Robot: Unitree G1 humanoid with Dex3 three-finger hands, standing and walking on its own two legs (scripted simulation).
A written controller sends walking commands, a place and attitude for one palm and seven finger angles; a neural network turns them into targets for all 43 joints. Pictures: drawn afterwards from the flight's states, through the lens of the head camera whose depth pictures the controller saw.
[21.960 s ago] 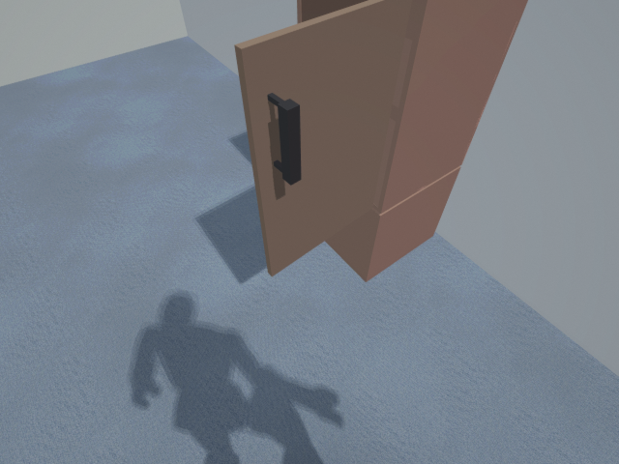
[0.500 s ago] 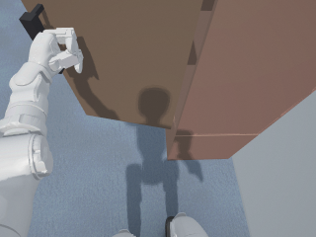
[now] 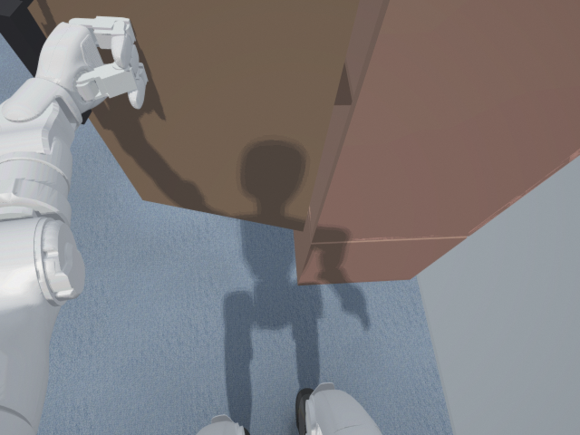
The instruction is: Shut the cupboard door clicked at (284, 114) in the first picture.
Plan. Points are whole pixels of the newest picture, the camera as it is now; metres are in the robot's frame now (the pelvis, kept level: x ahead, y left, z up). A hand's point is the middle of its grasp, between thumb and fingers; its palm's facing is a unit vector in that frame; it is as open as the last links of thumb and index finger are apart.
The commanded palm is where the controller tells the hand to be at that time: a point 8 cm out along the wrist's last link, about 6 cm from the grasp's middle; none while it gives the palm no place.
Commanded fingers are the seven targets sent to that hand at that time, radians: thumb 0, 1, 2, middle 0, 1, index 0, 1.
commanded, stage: push the door shut along its arc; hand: left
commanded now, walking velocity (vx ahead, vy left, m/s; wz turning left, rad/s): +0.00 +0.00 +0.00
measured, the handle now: (56, 58) +0.59 +0.22 +0.12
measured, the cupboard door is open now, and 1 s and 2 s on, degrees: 76 61 61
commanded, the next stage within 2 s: pull the fist back off the door in 0.28 s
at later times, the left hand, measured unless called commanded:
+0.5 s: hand (157, 41) +0.59 +0.10 +0.13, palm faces -0.11 -0.98 +0.15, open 3.1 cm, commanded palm +0.58 +0.13 +0.13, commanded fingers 0.00 0.90 0.90 -1.30 -1.50 -1.30 -1.50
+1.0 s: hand (156, 78) +0.54 +0.10 +0.12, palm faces +0.02 -1.00 -0.02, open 3.1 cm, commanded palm +0.50 +0.15 +0.13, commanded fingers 0.00 0.90 0.90 -1.30 -1.50 -1.30 -1.50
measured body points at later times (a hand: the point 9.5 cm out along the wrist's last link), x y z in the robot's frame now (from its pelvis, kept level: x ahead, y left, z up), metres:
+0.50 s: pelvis -0.01 +0.00 -0.02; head +0.16 +0.00 +0.40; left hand +0.59 +0.15 +0.13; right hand -0.07 -0.27 -0.12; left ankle -0.05 +0.09 -0.70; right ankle +0.02 -0.10 -0.70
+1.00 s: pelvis +0.01 +0.00 +0.01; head +0.11 -0.01 +0.45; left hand +0.53 +0.15 +0.13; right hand -0.05 -0.25 -0.11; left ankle -0.05 +0.09 -0.70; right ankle +0.02 -0.10 -0.70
